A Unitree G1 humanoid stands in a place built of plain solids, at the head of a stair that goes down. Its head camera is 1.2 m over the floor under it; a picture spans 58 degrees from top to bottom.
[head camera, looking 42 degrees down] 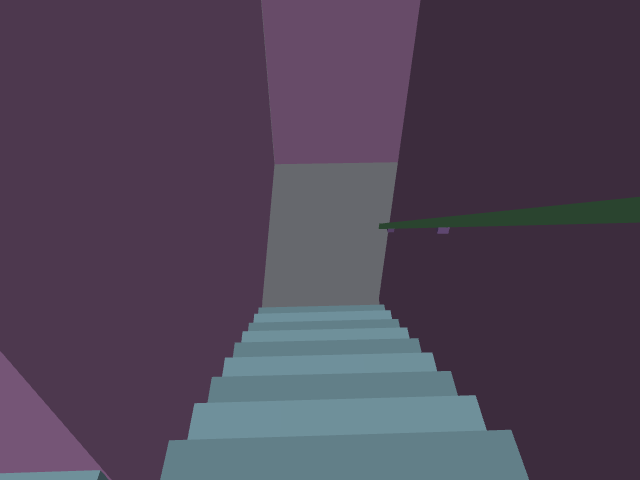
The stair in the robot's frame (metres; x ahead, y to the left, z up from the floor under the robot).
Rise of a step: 0.20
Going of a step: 0.23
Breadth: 1.10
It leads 2 degrees to the left of straight ahead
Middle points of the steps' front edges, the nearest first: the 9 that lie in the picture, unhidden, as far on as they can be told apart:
0.61 -0.07 -0.20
0.84 -0.06 -0.39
1.07 -0.06 -0.59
1.30 -0.05 -0.79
1.52 -0.04 -0.98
1.75 -0.04 -1.18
1.97 -0.03 -1.37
2.21 -0.02 -1.57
2.43 -0.01 -1.77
